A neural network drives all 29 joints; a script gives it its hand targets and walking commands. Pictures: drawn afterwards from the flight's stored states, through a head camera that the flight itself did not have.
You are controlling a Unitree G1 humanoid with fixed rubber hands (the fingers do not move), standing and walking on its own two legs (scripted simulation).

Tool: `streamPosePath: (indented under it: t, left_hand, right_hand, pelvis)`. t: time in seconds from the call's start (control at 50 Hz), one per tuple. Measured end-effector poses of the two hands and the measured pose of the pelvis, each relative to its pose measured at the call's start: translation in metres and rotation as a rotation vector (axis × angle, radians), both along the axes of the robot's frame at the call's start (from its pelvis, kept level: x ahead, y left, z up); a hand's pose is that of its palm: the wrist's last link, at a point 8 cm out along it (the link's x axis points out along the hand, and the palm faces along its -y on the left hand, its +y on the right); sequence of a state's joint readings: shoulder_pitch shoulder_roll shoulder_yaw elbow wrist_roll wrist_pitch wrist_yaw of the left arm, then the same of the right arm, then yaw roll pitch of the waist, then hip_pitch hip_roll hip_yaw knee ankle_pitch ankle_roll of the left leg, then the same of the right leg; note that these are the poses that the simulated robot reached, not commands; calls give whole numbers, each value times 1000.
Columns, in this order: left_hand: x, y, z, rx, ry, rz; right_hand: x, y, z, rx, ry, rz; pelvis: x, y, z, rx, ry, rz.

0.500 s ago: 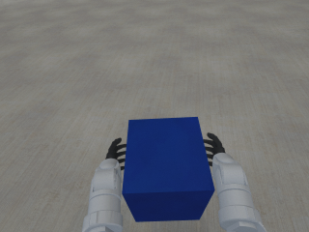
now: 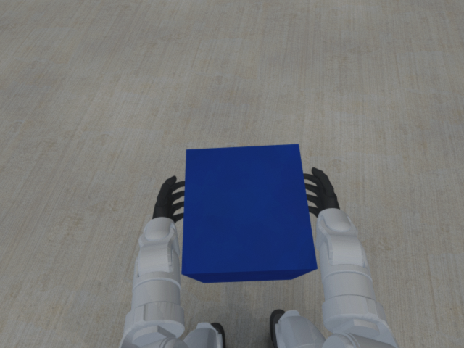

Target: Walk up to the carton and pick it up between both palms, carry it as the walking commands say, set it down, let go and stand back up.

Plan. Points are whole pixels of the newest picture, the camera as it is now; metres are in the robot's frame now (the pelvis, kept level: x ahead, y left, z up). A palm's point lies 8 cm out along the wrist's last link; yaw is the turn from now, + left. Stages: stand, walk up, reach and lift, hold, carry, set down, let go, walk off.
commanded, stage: set down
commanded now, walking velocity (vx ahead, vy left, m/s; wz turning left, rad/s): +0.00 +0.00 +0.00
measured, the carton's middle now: (245, 222) +0.35 -0.01 -0.10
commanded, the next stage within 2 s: none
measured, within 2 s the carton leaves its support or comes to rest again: neither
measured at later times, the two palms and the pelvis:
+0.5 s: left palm (180, 215) +0.39 +0.12 -0.12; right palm (316, 210) +0.37 -0.17 -0.12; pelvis -0.02 +0.01 -0.07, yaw +0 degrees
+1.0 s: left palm (189, 216) +0.42 +0.12 -0.21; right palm (306, 211) +0.40 -0.17 -0.21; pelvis -0.02 +0.01 -0.15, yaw +0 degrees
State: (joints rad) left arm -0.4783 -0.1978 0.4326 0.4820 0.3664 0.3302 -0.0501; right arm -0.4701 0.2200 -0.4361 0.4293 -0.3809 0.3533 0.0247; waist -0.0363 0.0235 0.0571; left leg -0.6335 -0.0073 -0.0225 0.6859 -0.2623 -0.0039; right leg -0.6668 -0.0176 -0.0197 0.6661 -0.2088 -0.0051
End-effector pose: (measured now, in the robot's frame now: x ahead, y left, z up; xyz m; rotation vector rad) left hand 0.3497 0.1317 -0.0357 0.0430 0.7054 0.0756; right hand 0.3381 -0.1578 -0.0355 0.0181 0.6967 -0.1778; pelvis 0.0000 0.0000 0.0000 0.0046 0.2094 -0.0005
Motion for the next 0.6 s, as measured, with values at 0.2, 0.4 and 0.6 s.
streamPosePath:
  t: [0.2,0.4,0.6]
  left_hand:
    - [15,-1,-37,-19,-16,7]
    - [28,-6,-68,-34,-13,16]
    - [44,-11,-102,-37,-10,16]
  right_hand:
    - [12,-1,-39,4,-19,-10]
    - [24,-6,-69,18,-17,-21]
    - [39,-10,-102,19,-13,-22]
  pelvis:
    - [-7,7,-24,-2,151,1]
    - [-15,9,-51,1,258,-5]
    - [-19,8,-81,6,350,-12]
